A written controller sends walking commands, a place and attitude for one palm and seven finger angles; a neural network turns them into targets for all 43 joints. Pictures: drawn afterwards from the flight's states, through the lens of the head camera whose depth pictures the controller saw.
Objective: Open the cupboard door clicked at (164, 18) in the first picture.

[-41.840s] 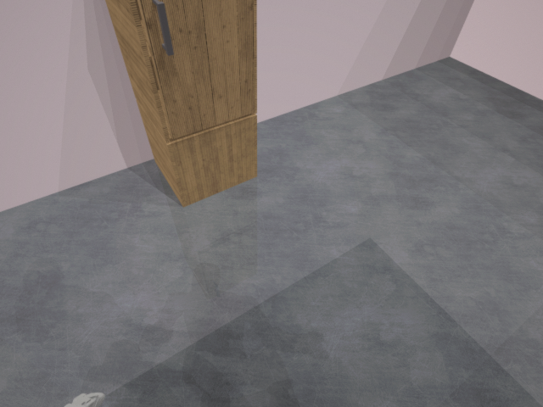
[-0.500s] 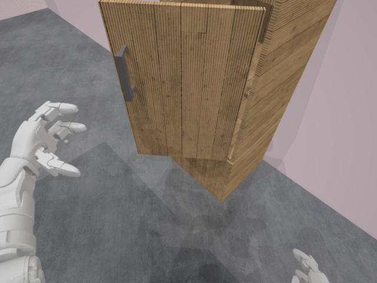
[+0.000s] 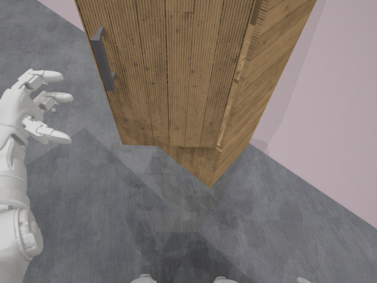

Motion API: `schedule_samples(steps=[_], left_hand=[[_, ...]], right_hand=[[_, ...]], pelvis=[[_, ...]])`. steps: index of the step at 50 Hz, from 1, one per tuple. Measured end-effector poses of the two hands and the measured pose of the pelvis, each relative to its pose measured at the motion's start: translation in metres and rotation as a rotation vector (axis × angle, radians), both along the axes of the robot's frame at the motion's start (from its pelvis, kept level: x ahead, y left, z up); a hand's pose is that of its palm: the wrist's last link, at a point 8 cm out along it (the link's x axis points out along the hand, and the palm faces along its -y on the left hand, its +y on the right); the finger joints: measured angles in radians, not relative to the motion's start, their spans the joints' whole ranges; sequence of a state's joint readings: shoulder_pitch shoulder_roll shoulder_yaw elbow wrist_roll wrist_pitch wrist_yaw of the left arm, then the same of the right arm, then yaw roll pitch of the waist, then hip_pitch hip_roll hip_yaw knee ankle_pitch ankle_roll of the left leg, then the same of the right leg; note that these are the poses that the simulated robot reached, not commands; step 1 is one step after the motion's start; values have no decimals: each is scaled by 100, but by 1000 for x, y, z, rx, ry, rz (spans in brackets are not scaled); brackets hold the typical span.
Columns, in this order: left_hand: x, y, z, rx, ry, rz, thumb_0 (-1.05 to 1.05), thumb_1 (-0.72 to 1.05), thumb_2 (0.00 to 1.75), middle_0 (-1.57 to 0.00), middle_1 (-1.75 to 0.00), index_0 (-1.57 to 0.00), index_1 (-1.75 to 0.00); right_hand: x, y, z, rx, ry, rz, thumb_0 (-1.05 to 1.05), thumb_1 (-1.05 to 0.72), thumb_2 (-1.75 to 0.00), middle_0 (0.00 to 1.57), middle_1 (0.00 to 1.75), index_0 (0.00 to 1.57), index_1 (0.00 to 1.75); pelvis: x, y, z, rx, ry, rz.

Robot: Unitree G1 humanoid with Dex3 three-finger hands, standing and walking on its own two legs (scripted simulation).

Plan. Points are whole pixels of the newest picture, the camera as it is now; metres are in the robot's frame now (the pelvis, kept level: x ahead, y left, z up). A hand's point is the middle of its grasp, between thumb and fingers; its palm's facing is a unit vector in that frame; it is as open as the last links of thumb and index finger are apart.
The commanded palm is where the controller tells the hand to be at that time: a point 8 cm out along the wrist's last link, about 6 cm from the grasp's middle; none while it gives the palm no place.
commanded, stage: move the hooked fingers beside the handle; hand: left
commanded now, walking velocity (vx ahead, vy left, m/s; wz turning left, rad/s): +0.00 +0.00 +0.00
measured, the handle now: (105, 60) +0.61 +0.20 +0.11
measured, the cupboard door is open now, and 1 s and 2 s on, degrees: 41 41 41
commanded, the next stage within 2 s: slide the fingers in behind the handle in 1.76 s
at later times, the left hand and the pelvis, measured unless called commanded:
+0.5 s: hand (64, 83) +0.50 +0.27 +0.12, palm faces -0.03 -1.00 +0.00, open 14.0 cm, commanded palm +0.50 +0.32 +0.11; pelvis +0.00 +0.01 -0.01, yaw -1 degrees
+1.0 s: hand (69, 74) +0.55 +0.28 +0.10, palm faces -0.01 -1.00 +0.00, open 14.0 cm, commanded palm +0.53 +0.32 +0.10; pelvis +0.02 +0.02 -0.02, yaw -3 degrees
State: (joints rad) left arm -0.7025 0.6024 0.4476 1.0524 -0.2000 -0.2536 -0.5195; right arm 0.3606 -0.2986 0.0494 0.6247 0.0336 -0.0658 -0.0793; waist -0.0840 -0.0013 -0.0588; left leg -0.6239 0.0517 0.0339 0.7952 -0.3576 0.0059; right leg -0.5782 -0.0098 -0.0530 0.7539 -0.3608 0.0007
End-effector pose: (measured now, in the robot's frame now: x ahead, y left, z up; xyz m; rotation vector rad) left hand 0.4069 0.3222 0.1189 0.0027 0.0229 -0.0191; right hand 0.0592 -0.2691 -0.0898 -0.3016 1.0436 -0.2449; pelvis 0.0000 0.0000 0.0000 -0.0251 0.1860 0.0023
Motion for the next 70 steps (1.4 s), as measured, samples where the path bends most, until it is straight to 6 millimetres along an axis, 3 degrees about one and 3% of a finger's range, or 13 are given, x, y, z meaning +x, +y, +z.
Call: schedule_samples(steps=[22, 35, 42, 48, 56, 64, 70], left_hand=[[66, 3, 1, 10, 10, -11, -1, -50, 30, -30, -120, -30, -120], [112, 3, 2, 6, 24, -8, -1, -50, 30, -30, -120, -29, -120], [129, 0, -4, 9, 36, -10, -1, -50, 30, -30, -120, -29, -120], [128, 5, -12, -8, 40, -2, -1, -50, 30, -30, -120, -30, -120], [117, 15, -10, 6, 25, 8, -1, -50, 30, -30, -120, -29, -120], [113, 6, -9, -6, 24, -8, -1, -50, 30, -30, -120, -29, -120], [112, 1, -12, 2, 35, 2, -1, -50, 30, -30, -120, -30, -120]], right_hand=[[-61, 4, -7, -28, 229, -99, 1, -90, -90, 21, 30, 20, 30], [-100, 15, -4, -30, 374, -166, 0, -90, -90, 21, 30, 20, 30], [-111, 22, -1, -20, 427, -197, 0, -90, -90, 21, 30, 20, 30], [-107, 27, -1, 3, 434, -212, 0, -90, -90, 21, 30, 20, 30], [-84, 24, -4, 7, 408, -175, 0, -90, -90, 21, 30, 20, 30], [-55, 16, -7, -13, 335, -129, 0, -90, -90, 21, 30, 20, 30], [-47, 13, -9, -17, 294, -118, 0, -90, -90, 21, 30, 20, 30]], pelvis=[[1, 9, -10, -20, 101, -9], [6, 13, -16, -33, 169, -20], [11, 14, -17, -36, 199, -30], [18, 15, -16, -37, 198, -41], [23, 15, -15, -42, 184, -27], [22, 14, -15, -44, 173, -13], [17, 13, -16, -42, 169, -12]])
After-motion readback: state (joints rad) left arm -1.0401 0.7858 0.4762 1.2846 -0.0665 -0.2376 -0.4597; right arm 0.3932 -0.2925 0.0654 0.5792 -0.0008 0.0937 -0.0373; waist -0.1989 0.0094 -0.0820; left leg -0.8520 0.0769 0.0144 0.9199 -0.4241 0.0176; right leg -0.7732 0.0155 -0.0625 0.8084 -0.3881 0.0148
